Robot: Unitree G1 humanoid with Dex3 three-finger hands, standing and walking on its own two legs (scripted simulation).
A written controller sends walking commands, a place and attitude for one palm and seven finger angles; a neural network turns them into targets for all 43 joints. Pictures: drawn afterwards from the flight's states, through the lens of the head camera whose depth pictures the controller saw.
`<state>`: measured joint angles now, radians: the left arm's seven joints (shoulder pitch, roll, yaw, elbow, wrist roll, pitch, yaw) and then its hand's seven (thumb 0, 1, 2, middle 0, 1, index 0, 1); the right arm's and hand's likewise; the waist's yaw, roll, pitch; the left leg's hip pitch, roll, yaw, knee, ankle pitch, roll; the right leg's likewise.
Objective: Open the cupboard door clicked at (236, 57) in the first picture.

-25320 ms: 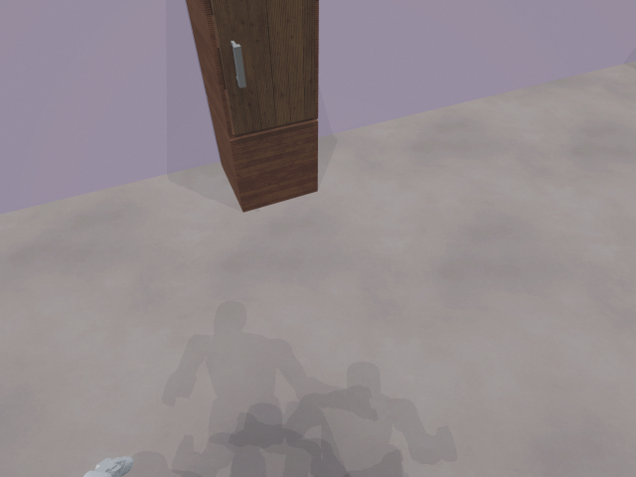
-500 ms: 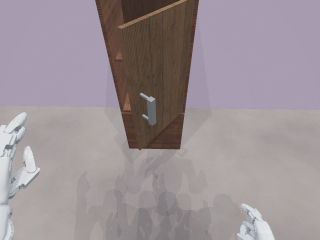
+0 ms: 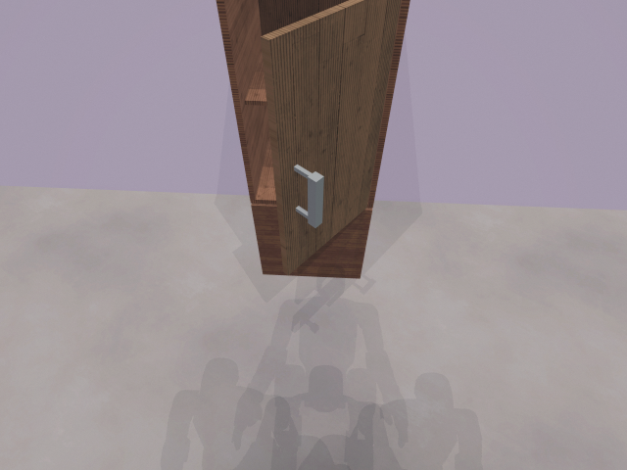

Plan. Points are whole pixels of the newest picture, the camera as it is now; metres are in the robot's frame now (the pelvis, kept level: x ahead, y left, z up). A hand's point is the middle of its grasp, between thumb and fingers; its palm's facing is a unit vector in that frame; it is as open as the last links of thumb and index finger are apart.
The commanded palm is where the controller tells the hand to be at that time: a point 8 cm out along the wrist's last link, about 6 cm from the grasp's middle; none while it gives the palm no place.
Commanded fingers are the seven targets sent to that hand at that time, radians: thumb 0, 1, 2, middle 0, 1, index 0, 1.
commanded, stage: let the arm hang, fingers relaxed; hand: left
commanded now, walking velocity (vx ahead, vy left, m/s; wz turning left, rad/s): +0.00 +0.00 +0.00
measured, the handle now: (307, 196) +0.63 +0.05 -0.07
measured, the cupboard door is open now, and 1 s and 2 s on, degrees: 50 50 50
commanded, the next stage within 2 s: look to check the result in 0.56 s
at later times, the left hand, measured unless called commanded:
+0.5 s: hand out of the picture -0.02 +0.15 -0.18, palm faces +0.02 -0.99 -0.14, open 7.4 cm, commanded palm none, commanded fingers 0.00 0.90 0.90 -0.20 -0.30 -0.20 -0.30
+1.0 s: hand out of the picture -0.01 +0.15 -0.17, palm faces +0.03 -0.98 -0.17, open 7.4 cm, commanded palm none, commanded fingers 0.00 0.90 0.90 -0.20 -0.30 -0.20 -0.30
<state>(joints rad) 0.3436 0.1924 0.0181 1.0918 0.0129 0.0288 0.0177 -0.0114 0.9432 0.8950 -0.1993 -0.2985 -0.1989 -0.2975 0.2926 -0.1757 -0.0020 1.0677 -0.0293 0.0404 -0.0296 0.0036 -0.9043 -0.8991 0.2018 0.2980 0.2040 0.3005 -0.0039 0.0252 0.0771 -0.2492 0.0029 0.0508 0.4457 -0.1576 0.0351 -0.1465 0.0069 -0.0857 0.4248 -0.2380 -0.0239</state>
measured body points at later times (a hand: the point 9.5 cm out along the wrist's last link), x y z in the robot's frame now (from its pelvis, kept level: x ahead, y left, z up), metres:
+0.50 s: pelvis -0.01 +0.00 +0.00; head +0.00 +0.00 +0.45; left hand -0.02 +0.20 -0.16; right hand -0.05 -0.20 -0.17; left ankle +0.06 +0.10 -0.74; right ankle +0.00 -0.10 -0.74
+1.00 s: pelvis +0.02 -0.01 +0.00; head +0.03 -0.02 +0.45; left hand -0.01 +0.20 -0.16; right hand -0.01 -0.21 -0.17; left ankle +0.06 +0.10 -0.74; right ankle +0.00 -0.10 -0.74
